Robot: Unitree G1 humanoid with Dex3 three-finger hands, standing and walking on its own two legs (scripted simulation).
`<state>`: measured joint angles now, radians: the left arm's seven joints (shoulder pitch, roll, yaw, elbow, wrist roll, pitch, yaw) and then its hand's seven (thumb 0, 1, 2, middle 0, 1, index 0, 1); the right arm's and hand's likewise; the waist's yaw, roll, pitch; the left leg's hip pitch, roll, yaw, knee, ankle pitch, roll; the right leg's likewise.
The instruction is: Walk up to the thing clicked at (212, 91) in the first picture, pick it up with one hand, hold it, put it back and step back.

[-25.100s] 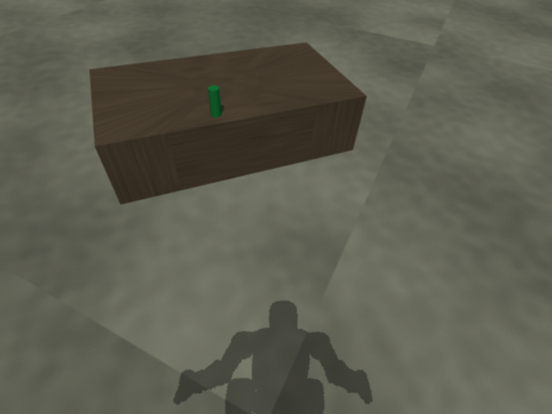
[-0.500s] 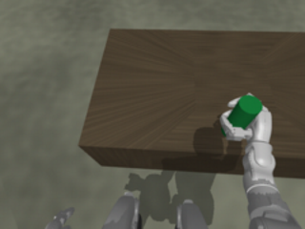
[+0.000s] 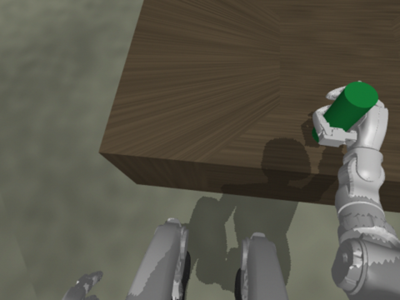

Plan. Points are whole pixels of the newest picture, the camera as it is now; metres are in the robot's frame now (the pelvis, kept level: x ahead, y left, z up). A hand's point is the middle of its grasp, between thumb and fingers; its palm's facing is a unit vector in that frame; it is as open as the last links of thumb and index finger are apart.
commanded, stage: crouch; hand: right
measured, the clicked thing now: (340, 117) +0.48 -0.21 +0.01
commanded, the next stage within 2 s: lower in 0.22 s
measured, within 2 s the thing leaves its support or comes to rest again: rests again in 1.18 s
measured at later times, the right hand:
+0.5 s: hand (321, 124) +0.50 -0.21 -0.05, palm faces +0.18 +0.98 +0.00, open 7.1 cm
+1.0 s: hand (310, 134) +0.51 -0.21 -0.11, palm faces +0.17 +0.99 -0.02, open 7.1 cm
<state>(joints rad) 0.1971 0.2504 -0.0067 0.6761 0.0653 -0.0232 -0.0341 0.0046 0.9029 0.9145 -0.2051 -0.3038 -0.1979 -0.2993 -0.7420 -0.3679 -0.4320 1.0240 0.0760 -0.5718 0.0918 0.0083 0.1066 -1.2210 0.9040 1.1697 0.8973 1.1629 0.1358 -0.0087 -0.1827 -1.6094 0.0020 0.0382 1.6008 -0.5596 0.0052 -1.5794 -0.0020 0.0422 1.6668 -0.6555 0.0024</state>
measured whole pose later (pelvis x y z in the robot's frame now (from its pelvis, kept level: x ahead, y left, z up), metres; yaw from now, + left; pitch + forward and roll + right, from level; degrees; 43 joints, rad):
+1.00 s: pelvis -0.02 +0.00 -0.11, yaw +0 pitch +37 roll +3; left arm 0.19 0.28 -0.04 0.65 0.08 0.01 -0.04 0.00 0.90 0.91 -0.21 -0.30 -0.20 -0.30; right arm -0.91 -0.46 -0.47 1.09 0.03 -0.53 0.09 0.01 0.11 -1.22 0.91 1.17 0.90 1.16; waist 0.18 -0.02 -0.16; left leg -2.00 0.02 0.04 1.95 -0.60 0.00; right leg -1.97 0.02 0.05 2.03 -0.70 -0.01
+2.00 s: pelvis -0.03 -0.01 -0.14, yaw +0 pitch +37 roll +4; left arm 0.20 0.30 -0.03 0.64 0.07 0.03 -0.04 0.00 0.91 0.90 -0.22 -0.31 -0.21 -0.30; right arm -0.94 -0.47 -0.45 1.06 0.04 -0.49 0.09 0.00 0.16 -0.44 0.74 0.58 0.72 0.57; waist 0.18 -0.02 -0.15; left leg -2.07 0.03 0.04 2.03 -0.61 -0.01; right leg -2.05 0.03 0.05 2.11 -0.71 -0.01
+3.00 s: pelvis +0.01 -0.01 +0.07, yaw +1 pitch +26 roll +5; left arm 0.29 0.29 -0.04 0.63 0.01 0.05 0.04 0.00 0.90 0.91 -0.21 -0.30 -0.20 -0.30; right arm -0.72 -0.74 -0.44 1.13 -0.06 -0.16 0.10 -0.01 0.44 -0.10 0.08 0.08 0.08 0.07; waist 0.15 0.00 -0.13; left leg -1.28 -0.02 0.07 1.29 -0.47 0.00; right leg -1.29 -0.02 0.07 1.40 -0.58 -0.01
